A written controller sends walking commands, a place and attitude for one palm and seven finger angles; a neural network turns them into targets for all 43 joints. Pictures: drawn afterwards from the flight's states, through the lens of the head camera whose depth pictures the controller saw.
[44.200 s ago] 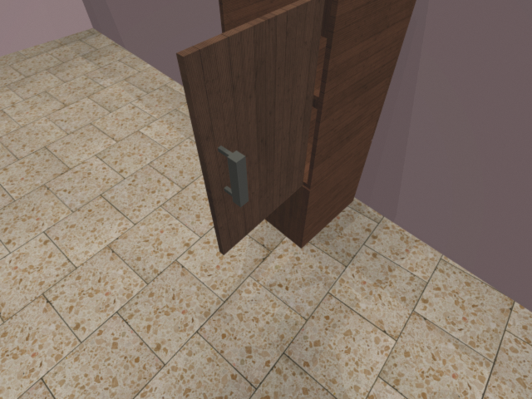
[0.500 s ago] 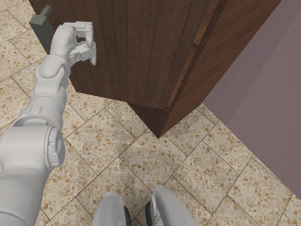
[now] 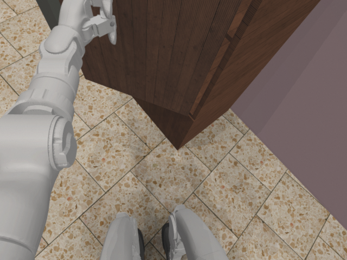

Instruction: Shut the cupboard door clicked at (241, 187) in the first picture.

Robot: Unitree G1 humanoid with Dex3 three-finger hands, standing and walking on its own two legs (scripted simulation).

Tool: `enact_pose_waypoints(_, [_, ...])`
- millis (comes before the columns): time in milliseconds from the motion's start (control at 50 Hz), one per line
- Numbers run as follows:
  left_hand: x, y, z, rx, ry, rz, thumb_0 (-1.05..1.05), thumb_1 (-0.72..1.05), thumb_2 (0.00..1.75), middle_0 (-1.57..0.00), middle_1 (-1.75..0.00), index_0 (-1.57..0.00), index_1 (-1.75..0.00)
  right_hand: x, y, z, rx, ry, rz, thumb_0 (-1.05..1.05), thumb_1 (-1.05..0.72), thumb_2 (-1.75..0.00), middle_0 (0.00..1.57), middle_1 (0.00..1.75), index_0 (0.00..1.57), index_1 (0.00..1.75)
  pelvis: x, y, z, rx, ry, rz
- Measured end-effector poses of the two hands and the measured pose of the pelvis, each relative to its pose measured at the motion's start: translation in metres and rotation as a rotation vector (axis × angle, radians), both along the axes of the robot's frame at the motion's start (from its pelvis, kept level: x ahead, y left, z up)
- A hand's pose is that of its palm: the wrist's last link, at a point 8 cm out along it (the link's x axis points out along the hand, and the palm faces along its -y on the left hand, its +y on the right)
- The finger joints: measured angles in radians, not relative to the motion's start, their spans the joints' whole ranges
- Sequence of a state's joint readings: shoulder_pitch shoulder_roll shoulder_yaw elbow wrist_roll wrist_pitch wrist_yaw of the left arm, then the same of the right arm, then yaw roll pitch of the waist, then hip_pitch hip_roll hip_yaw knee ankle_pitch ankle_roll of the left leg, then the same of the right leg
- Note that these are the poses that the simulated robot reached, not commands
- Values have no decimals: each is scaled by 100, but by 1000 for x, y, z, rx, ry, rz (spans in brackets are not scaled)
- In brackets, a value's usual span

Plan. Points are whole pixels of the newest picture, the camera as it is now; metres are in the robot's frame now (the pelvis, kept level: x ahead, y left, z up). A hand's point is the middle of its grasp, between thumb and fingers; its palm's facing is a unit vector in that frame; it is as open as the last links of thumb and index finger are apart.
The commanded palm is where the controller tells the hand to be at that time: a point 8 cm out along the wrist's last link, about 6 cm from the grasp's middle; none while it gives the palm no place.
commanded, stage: pull the fist back off the door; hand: left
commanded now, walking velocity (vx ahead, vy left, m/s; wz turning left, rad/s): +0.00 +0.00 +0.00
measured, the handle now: (57, 3) +0.64 +0.16 +0.10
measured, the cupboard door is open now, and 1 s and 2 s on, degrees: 31 28 28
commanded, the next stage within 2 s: draw the hand back to the body in 0.82 s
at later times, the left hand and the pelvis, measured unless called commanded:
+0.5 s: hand (122, 34) +0.55 +0.04 +0.11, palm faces +0.07 -1.00 -0.05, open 3.1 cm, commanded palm +0.50 +0.08 +0.10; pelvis +0.02 -0.02 +0.04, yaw +0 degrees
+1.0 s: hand (126, 57) +0.49 +0.03 +0.11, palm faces +0.07 -1.00 -0.04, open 3.1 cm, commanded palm +0.44 +0.09 +0.12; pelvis +0.01 -0.03 +0.04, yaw +2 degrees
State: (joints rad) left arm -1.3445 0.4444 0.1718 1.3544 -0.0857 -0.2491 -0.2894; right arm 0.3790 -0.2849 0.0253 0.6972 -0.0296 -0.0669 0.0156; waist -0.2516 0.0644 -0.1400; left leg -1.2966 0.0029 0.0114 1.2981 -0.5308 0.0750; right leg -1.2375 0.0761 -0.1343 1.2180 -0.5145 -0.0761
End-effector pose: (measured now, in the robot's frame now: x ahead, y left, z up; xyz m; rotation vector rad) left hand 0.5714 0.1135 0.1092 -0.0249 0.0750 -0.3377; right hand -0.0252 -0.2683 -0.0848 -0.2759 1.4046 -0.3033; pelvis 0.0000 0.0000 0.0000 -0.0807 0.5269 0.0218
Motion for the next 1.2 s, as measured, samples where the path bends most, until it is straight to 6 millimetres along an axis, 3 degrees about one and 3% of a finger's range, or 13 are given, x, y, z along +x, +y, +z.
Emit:
enact_pose_waypoints(60, [3,-1,-5,-74,21,228,4,93,96,-130,-150,-130,-149,-4,8,-1,48,11,16,1,-91,-90,20,29,20,30,1,0,0,5,12,-6])
enact_pose_waypoints(140, [-2,-8,-7,6,-54,431,3,90,93,-130,-150,-130,-149,-12,22,-4,136,36,21,1,-91,-90,20,29,20,30,4,-2,3,15,19,-19])
enact_pose_waypoints(280, [-18,-32,-12,70,-38,392,2,90,91,-130,-150,-130,-149,-27,36,3,218,87,-61,1,-91,-90,20,30,20,30,11,-7,18,33,-18,-28])
enact_pose_waypoints(420, [-35,-28,2,62,-78,419,2,90,90,-130,-150,-130,-149,-21,25,17,220,62,-61,1,-91,-90,20,30,20,30,19,-14,35,54,-62,-36])
enact_pose_waypoints(520, [-53,-23,0,76,-77,404,2,90,90,-130,-150,-130,-149,-4,6,20,201,43,-31,1,-91,-90,20,30,20,30,22,-19,40,63,-89,-29])
enact_pose_waypoints(660, [-88,-26,-8,53,-98,395,2,90,90,-130,-150,-130,-149,41,-18,20,156,-46,41,1,-91,-90,20,29,20,30,21,-23,43,70,-117,-15])
enact_pose_waypoints(840, [-112,-36,-5,72,-123,388,2,90,90,-130,-150,-130,-150,93,-19,14,157,-188,96,1,-91,-90,20,29,20,30,15,-26,43,81,-151,-15])
enact_pose_waypoints(940, [-109,-32,0,77,-118,403,2,90,90,-130,-150,-131,-149,99,-10,11,174,-220,105,1,-91,-90,20,29,20,30,9,-27,41,82,-154,-9])
enact_pose_waypoints(1040, [-107,-21,8,56,-140,417,2,90,90,-130,-150,-130,-149,86,-3,10,189,-202,81,1,-91,-90,20,29,20,30,8,-26,42,82,-155,-21])
enact_pose_waypoints(1100, [-118,-6,15,65,-151,420,2,90,90,-130,-150,-130,-149,76,1,14,207,-187,50,1,-91,-90,20,29,20,30,11,-23,49,85,-177,-37])
enact_pose_waypoints(1200, [-152,19,28,72,-122,417,2,90,90,-130,-150,-130,-149,74,7,31,218,-189,30,1,-91,-90,20,29,20,30,18,-19,69,83,-245,-42])
